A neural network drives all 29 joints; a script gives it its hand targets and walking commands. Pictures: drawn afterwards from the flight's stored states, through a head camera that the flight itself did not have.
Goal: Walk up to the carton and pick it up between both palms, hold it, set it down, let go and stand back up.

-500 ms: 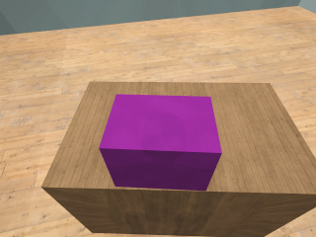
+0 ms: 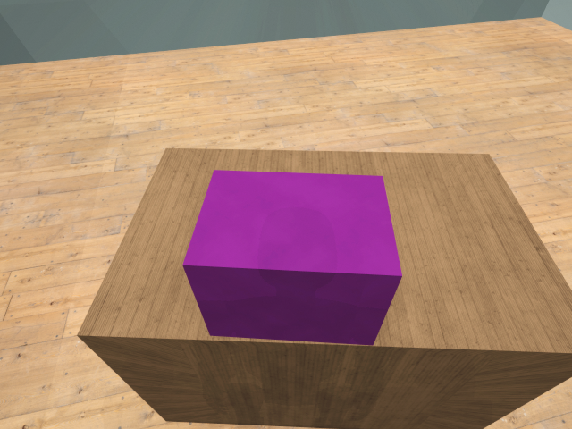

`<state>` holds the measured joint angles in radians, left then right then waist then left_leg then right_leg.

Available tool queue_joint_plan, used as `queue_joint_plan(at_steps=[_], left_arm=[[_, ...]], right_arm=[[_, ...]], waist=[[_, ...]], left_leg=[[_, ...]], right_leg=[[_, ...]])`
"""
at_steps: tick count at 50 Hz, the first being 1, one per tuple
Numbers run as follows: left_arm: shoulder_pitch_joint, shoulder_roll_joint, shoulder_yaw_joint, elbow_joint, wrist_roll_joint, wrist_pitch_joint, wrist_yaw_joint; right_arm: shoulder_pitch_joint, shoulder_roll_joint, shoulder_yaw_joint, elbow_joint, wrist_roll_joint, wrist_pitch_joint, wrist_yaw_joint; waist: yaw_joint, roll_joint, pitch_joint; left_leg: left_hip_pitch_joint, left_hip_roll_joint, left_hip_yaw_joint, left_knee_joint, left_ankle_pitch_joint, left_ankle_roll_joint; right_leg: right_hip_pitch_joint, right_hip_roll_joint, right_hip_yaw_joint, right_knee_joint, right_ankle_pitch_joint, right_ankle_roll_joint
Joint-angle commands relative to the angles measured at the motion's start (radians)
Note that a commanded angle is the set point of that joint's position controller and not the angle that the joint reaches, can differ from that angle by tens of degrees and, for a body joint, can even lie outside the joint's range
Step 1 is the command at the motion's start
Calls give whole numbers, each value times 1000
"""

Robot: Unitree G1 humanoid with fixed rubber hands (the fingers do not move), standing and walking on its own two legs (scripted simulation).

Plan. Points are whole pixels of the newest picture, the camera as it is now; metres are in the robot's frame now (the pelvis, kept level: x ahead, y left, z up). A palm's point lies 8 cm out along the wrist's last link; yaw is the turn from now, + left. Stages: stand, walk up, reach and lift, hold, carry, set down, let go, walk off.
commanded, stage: stand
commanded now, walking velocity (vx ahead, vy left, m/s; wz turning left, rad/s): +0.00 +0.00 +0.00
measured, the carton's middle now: (293, 258) +0.43 +0.01 -0.03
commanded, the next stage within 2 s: none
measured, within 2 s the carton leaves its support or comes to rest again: neither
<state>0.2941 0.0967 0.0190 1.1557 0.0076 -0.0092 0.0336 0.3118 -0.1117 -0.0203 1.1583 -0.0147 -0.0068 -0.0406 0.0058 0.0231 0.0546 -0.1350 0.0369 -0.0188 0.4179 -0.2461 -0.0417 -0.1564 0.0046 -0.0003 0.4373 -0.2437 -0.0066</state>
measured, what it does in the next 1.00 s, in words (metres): stands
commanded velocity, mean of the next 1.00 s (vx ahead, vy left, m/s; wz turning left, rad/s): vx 0.00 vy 0.00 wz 0.00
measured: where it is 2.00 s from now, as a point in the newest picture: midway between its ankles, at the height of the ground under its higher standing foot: outside the picture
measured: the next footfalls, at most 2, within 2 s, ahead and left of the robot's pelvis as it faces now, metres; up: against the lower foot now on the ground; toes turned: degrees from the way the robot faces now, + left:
none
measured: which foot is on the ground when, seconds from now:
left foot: down 0.00-1.00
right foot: down 0.00-1.00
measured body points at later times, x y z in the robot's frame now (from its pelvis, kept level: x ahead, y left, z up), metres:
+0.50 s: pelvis -0.01 +0.00 +0.00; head +0.00 -0.01 +0.45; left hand -0.03 +0.21 -0.16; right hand -0.03 -0.20 -0.17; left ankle -0.01 +0.15 -0.74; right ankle +0.00 -0.11 -0.74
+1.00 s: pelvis -0.01 -0.01 +0.00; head +0.01 -0.02 +0.45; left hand -0.04 +0.20 -0.16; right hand -0.05 -0.20 -0.17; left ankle -0.01 +0.15 -0.74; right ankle +0.00 -0.12 -0.74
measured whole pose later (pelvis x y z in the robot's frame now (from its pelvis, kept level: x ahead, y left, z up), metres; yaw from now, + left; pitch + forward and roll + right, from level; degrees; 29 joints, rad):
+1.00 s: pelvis -0.01 -0.01 +0.00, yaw +0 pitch -2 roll +0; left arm 0.32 0.11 0.02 1.15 0.01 -0.01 0.03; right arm 0.33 -0.10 -0.02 1.16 -0.01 0.00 -0.04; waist 0.01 0.02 0.05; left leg -0.16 0.04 -0.02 0.42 -0.24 -0.05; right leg -0.19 0.01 -0.01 0.46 -0.25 -0.01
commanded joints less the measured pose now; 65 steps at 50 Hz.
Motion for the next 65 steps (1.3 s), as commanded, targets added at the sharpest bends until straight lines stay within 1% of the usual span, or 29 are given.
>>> queue_joint_plan(at_steps=[1, 2, 5, 6, 10, 14, 15, 16, 18, 19, 20, 23, 24, 25, 30, 32, 34, 36, 41, 44, 49, 50, 51, 55, 57, 58, 59, 62, 65], left_arm=[[41, 130, 22, -21, 7, -5, 0], [77, 91, 18, -9, -6, -3, 3], [92, 143, 27, -8, 5, -5, 6], [127, 130, 26, 3, 4, 0, 9], [127, 97, 14, 8, 0, -4, 9], [97, 72, 10, -23, -1, -14, -4], [90, 133, 27, -20, -5, -12, -4], [109, 77, 14, -5, -7, -14, -2], [114, 121, 22, -20, 14, -9, 8], [113, 59, 9, -19, -6, -8, 14], [96, 112, 16, -8, -12, 2, 24], [149, 70, 0, 5, 0, 1, 13], [79, 122, 10, -13, 10, 5, 12], [101, 94, 19, -20, 0, 3, 9], [82, 112, 17, -20, 10, -8, -9], [141, 108, 15, -10, -6, -4, 3], [98, 75, 8, -11, -7, 1, 0], [90, 106, 20, -28, 3, -8, -8], [108, 99, 16, -27, -5, 4, 2], [141, 89, 16, 0, -3, -6, -1], [90, 118, 19, -14, 2, -6, 8], [74, 84, 13, -16, 0, -7, 6], [152, 81, 11, -8, 0, -7, 10], [77, 20, -2, -36, -3, -7, -1], [140, 72, 6, -6, -3, -4, 0], [96, 81, 15, -10, 0, 0, 3], [51, 116, 16, -13, 10, -2, 10], [94, 138, 29, -22, 5, -6, -3], [102, 74, 13, -24, -9, -6, 10]], right_arm=[[109, -46, -5, -11, -1, -2, 0], [96, -127, -23, -3, 8, -4, -4], [69, -110, -14, -16, -5, 1, 3], [123, -100, -20, 0, 3, -5, -2], [98, -17, 3, -4, -4, -12, 2], [100, -37, 3, -1, -4, -4, 4], [89, -26, 9, -19, 1, -10, 0], [139, -29, 4, 3, 16, -6, 1], [111, -56, 0, 12, -1, -2, 5], [83, -48, -3, 0, 1, 4, 2], [86, -15, 13, -17, 2, 2, 6], [88, -120, -20, -6, 4, -5, 6], [82, -96, -17, -9, 2, -6, 9], [123, -72, -5, 1, -3, 6, -5], [111, -67, -11, -9, 3, 5, 5], [98, -47, 2, -2, -7, 3, -2], [145, -32, -2, 10, 2, -6, -1], [62, -24, 2, -11, 0, -2, 0], [139, -26, 10, 3, -5, -13, 10], [80, -24, 7, -8, 2, 3, -1], [82, -103, -24, -18, -3, -7, -6], [145, -31, -4, 13, 1, -10, -4], [121, -55, -1, 2, 5, -9, -5], [115, -42, -6, 5, 15, 5, -3], [93, -62, -11, -7, 1, -2, -2], [80, -11, 7, -3, 0, -5, 0], [124, -50, 1, -9, 9, -8, 7], [120, -103, -9, 15, -1, -3, 1], [83, -42, -5, -12, 3, -4, -2]], waist=[[-31, -103, 99], [3, -2, 96], [6, -11, 69], [7, 49, 31], [2, -63, 31], [6, 39, 18], [21, -69, -4], [-21, -64, 10], [19, 56, 20], [2, 44, 68], [-7, -58, 83], [6, -21, 101], [-29, -43, 97], [3, -50, 88], [-12, -50, 71], [17, -1, 38], [-11, 10, 38], [25, 22, 74], [4, -77, 94], [0, -7, 51], [4, -62, 38], [-29, -38, 44], [6, 60, -2], [-1, -67, 57], [14, 19, 58], [22, -12, 59], [-36, -4, 82], [4, -53, 58], [7, 15, 55]], left_leg=[[-52, 59, -27, -89, 164, 37], [-56, 44, -30, -69, 100, 38], [-90, 35, -35, -82, 60, 43], [-67, 40, -39, -83, 68, 39], [-55, 46, -45, -65, 117, 53], [-49, 49, -35, -64, 149, 33], [-30, 51, -37, -62, 149, 40], [-18, 53, -34, -57, 155, 44], [-60, 44, -14, -63, 126, 20], [-62, 51, -16, -59, 143, 22], [-95, 48, -31, -68, 102, 38], [-82, 42, -41, -65, 61, 42], [-53, 47, -29, -71, 114, 43], [-106, 47, -23, -63, 88, 36], [-28, 39, -31, -72, 90, 20], [-72, 39, -17, -82, 68, 24], [-70, 44, -27, -74, 91, 37], [-86, 58, -34, -70, 114, 37], [-70, 51, -32, -76, 97, 46], [-60, 44, -22, -57, 94, 32], [-70, 52, -35, -74, 124, 42], [0, 60, -36, -55, 128, 44], [15, 57, -26, -40, 108, 49], [-84, 50, -26, -88, 135, 35], [-92, 53, -7, -64, 124, 26], [-91, 50, -35, -61, 92, 37], [-71, 57, -31, -62, 119, 28], [-68, 60, -25, -48, 89, 33], [-93, 47, -29, -40, 103, 38]], right_leg=[[-88, -92, 67, -105, 109, -15], [-89, -82, 69, -115, 47, -19], [-55, -62, 47, -81, 45, -3], [-28, -86, 86, -82, 27, -25], [-26, -84, 53, -88, 91, -4], [-8, -85, 67, -87, 161, -31], [8, -77, 37, -100, 166, -14], [-6, -86, 56, -84, 138, -19], [14, -103, 71, -94, 136, -32], [-24, -101, 67, -108, 120, -31], [-38, -91, 84, -114, 123, -25], [-56, -78, 57, -117, 32, -20], [-79, -92, 77, -120, 34, -26], [-62, -82, 79, -106, 28, -25], [-114, -74, 63, -116, 0, -17], [-37, -71, 48, -80, 48, 3], [-35, -73, 62, -100, 50, -10], [-60, -83, 72, -85, 81, -24], [-87, -78, 73, -116, 25, -16], [-54, -58, 51, -107, 73, 0], [-43, -80, 65, -88, 87, -10], [-93, -73, 73, -98, 82, -11], [-88, -76, 68, -110, 91, -19], [-42, -82, 60, -107, 77, -23], [-26, -77, 63, -95, 127, -10], [-24, -78, 80, -90, 114, -26], [-83, -73, 77, -98, 86, -16], [-72, -72, 69, -111, 107, -17], [-35, -83, 91, -116, 46, -38]])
